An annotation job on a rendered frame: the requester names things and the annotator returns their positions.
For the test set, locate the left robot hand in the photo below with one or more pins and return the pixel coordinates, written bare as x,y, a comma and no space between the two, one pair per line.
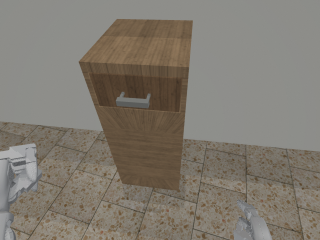
22,161

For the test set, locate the drawer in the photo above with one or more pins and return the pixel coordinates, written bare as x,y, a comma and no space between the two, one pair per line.
165,92

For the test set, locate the right robot hand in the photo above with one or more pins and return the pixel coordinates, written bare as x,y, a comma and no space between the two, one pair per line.
254,229

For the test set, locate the handle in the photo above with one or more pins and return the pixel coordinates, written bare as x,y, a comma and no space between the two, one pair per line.
133,102

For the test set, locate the cabinet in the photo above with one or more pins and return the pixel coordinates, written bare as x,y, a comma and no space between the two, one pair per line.
146,145

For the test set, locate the left robot forearm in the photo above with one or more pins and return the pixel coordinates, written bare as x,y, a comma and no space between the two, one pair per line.
6,219

